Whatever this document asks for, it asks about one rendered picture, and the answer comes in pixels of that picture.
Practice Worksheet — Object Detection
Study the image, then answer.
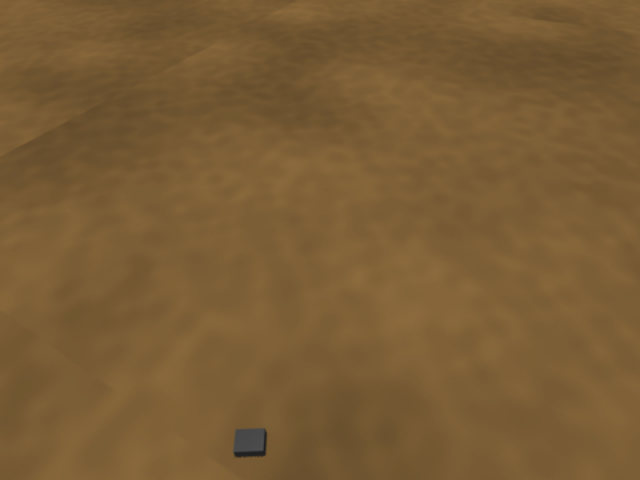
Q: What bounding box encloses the small box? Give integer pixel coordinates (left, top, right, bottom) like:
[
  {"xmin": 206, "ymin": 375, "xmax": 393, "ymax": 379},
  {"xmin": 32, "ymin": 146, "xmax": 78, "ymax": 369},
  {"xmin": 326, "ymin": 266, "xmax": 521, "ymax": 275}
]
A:
[{"xmin": 233, "ymin": 428, "xmax": 267, "ymax": 457}]

